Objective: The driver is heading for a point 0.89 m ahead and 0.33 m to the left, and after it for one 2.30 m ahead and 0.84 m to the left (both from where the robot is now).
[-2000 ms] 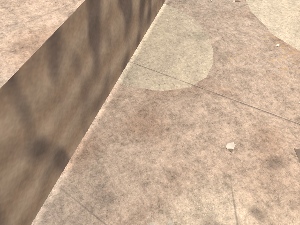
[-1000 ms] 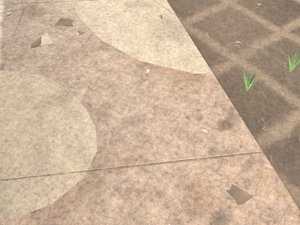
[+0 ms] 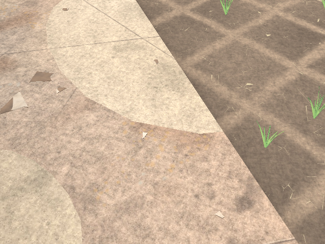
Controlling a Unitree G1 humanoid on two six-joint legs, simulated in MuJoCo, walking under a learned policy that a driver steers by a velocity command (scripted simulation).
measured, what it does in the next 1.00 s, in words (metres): walks ahead: left foot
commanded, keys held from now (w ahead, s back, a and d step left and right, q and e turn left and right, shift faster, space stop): no key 0.54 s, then w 0.46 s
